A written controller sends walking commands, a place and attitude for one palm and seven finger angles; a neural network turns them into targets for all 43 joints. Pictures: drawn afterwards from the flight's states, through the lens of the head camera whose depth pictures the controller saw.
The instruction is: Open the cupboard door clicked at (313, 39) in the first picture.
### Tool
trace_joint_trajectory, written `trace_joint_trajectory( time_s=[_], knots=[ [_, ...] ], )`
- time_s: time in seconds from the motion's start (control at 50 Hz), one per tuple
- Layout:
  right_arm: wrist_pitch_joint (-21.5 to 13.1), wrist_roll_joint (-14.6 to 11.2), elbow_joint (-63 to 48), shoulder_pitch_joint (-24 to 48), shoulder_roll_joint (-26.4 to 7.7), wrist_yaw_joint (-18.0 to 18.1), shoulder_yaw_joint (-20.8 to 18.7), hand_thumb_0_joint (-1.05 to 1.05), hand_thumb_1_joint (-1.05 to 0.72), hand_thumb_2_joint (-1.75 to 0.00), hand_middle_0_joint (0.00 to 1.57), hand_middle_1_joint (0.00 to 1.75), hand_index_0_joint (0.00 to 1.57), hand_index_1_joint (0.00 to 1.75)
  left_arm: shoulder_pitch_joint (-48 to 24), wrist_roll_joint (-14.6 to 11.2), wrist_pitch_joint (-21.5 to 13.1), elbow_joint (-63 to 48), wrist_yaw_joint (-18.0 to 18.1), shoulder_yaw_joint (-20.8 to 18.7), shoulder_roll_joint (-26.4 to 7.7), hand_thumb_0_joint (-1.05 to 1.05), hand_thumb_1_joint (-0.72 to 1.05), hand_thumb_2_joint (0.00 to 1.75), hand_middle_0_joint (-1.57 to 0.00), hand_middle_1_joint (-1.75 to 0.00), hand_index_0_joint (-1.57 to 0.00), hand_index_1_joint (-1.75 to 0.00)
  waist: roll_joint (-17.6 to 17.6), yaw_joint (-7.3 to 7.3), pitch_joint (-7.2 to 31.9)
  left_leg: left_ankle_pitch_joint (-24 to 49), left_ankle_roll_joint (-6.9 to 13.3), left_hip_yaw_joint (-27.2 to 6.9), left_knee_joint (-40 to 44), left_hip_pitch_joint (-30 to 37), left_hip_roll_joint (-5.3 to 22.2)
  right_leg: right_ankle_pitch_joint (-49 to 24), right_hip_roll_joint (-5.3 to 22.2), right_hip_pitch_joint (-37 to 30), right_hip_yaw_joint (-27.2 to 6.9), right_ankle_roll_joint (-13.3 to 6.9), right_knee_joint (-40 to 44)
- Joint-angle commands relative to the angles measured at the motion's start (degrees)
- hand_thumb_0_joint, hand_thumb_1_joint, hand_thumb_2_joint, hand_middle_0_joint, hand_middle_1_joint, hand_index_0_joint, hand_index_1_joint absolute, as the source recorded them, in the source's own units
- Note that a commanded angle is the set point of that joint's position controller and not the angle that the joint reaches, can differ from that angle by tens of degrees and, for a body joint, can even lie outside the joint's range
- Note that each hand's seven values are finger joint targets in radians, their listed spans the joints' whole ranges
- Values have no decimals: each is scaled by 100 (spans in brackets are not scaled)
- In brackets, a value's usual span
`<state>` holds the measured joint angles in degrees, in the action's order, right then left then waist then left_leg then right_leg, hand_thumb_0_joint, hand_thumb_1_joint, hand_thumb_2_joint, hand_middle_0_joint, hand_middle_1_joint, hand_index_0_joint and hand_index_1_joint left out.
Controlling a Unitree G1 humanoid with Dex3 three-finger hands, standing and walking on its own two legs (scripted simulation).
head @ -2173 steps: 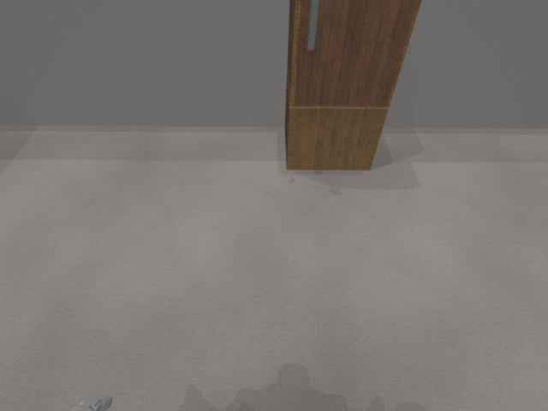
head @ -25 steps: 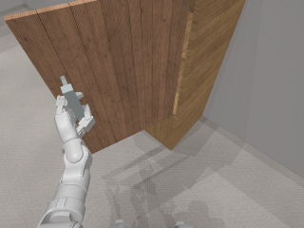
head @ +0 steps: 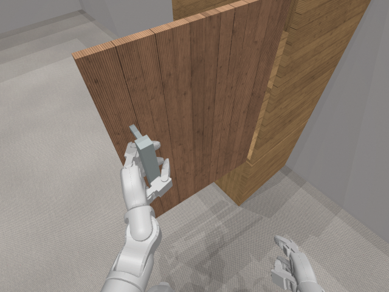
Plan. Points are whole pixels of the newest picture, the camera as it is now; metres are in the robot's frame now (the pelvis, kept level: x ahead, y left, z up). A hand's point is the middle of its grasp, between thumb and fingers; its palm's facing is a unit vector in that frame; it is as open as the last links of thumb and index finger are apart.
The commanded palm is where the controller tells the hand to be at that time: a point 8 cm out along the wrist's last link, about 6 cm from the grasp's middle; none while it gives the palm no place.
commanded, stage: open thumb and fingers to let go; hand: left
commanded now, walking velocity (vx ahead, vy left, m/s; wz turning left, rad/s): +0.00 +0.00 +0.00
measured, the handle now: (146, 161) +0.36 +0.13 +0.07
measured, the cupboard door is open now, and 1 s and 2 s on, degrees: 84 85 86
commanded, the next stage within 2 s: slide the hand sideways off the handle in 0.62 s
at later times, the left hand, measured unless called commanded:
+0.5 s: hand (163, 175) +0.33 +0.09 +0.06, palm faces +0.33 -0.95 +0.00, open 14.3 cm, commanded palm +0.29 +0.14 +0.06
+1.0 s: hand (157, 193) +0.29 +0.10 +0.06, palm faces -0.16 -0.99 +0.00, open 16.1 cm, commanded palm +0.27 +0.15 +0.06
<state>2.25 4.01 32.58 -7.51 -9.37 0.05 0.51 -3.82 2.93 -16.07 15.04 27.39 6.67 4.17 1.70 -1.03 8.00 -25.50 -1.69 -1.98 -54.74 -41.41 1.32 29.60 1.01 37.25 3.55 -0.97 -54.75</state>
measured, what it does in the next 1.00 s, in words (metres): stands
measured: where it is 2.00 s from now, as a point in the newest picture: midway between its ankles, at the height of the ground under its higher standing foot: outside the picture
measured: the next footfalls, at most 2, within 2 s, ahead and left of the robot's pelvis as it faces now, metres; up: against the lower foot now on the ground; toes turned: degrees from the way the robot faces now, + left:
none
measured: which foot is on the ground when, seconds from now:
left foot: down 0.00-1.00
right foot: down 0.00-1.00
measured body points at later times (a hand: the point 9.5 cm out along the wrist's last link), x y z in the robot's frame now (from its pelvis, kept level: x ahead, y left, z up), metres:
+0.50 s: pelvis -0.02 -0.01 +0.00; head +0.03 -0.03 +0.45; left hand +0.31 +0.14 +0.06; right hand +0.11 -0.25 -0.12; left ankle +0.01 +0.14 -0.68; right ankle -0.03 -0.11 -0.68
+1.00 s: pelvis -0.02 +0.01 +0.00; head +0.02 +0.00 +0.45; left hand +0.30 +0.15 +0.06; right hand +0.13 -0.23 -0.10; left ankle +0.01 +0.14 -0.68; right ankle -0.03 -0.11 -0.68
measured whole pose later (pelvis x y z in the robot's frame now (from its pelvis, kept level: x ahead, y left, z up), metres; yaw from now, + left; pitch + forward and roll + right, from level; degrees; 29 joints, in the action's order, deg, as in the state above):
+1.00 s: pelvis -0.02 +0.01 +0.00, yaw +0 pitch +10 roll -1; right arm -1.8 -0.8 32.9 -13.8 -13.5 1.5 0.8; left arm -5.2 -9.3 -19.7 18.9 -5.3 4.4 -6.8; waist 2.8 0.3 6.0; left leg -23.5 -0.7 -1.2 -54.3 -41.1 1.0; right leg 27.3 1.3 37.1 2.7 -0.1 -54.1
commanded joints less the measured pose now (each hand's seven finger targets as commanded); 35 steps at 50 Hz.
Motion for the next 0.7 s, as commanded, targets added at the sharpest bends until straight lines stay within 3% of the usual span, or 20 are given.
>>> trace_joint_trajectory(
  time_s=[0.0,0.1,0.18,0.22,0.34,0.42,0.46,0.58,0.68],
  knots=[
    [-158,14,-612,-116,-638,99,-265,0,-90,-90,20,30,20,30,-1487,-15,-374,-1192,-109,-46,30,0,13,57,-35,-127,-35,-127,-406,238,1564,1961,187,180,492,1194,-136,-2810,-120,-710,-80,-22,759],
    [-165,8,-566,-112,-668,116,-266,0,-90,-90,20,30,20,30,-1650,-23,-443,-976,-148,-182,-128,0,-22,42,-32,-123,-32,-123,-477,246,1434,1681,196,176,511,1025,-148,-2561,-92,-655,-140,-4,833],
    [-218,0,-526,-155,-688,123,-292,0,-90,-90,20,30,20,30,-1648,-116,-530,-930,-184,-293,-197,0,-50,30,-30,-120,-30,-120,-567,215,1572,1630,211,204,508,984,-168,-2591,-69,-773,-203,19,879],
    [-230,-13,-512,-177,-725,125,-288,0,-90,-90,20,30,20,30,-1638,-166,-545,-816,-206,-369,-272,0,-50,30,-30,-120,-30,-120,-679,211,1489,1520,221,199,536,869,-182,-2474,-63,-813,-237,26,941],
    [-296,-20,-418,-146,-752,135,-303,0,-90,-90,20,30,20,30,-2031,-199,-676,-560,-154,-479,-360,0,-50,30,-25,-90,-25,-90,-614,264,1316,1110,242,238,579,766,-197,-1866,-35,-614,-317,60,1105],
    [-320,-23,-392,-181,-783,136,-325,0,-90,-90,20,30,20,30,-1979,-216,-778,-445,-148,-720,-584,0,-50,30,-22,-70,-22,-70,-723,203,1402,1079,250,248,587,710,-203,-1805,-36,-713,-373,55,1143],
    [-345,-37,-390,-144,-751,115,-312,0,-90,-90,20,30,20,30,-2116,-228,-805,-451,-169,-445,-296,0,-50,30,-20,-60,-20,-60,-490,270,1308,1046,246,276,605,829,-197,-1750,-50,-559,-322,49,1135],
    [-422,-44,-396,-116,-778,73,-318,0,-90,-90,20,30,20,30,-2249,-312,-869,-431,-105,-442,-232,0,-50,30,-15,-30,-15,-30,-498,284,1351,970,236,250,607,869,-185,-1553,-90,-434,-254,39,1090],
    [-478,-45,-406,-105,-782,35,-319,0,-90,-90,20,30,20,30,-2281,-287,-873,-467,-28,-360,-118,0,-50,30,-15,-30,-15,-30,-473,277,1361,1028,220,215,607,934,-174,-1558,-125,-344,-151,10,985]
  ],
)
